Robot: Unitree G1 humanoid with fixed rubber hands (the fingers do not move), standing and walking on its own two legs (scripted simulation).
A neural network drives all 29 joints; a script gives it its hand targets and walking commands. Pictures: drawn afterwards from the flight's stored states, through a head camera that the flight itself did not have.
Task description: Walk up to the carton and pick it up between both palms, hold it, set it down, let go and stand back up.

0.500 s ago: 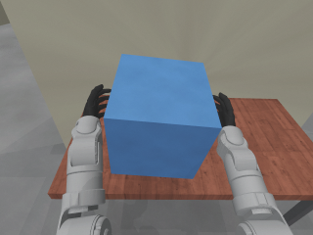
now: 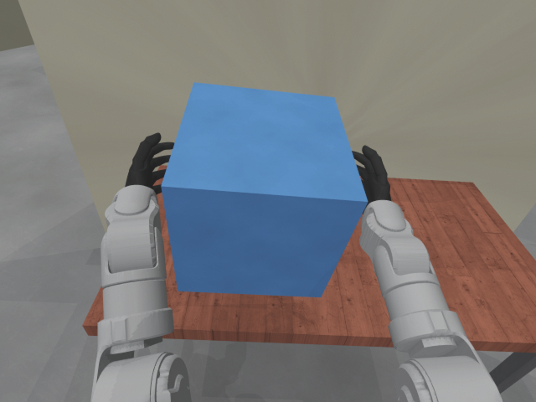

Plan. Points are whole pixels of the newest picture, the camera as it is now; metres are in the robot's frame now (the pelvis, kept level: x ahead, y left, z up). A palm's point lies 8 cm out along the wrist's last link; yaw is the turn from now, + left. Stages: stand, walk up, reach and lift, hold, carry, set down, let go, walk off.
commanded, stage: hold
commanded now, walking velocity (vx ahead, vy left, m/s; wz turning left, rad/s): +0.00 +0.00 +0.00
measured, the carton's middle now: (258, 191) +0.43 +0.02 +0.13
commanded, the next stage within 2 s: none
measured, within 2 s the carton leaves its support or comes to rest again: neither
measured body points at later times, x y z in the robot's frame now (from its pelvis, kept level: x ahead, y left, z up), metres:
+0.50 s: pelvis +0.01 +0.00 +0.00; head -0.04 +0.02 +0.45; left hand +0.37 +0.18 +0.19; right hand +0.37 -0.16 +0.17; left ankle +0.02 +0.13 -0.75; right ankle +0.03 -0.12 -0.75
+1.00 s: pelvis +0.00 +0.00 +0.00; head -0.04 +0.02 +0.45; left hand +0.37 +0.18 +0.19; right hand +0.37 -0.16 +0.17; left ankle +0.02 +0.13 -0.75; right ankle +0.03 -0.12 -0.75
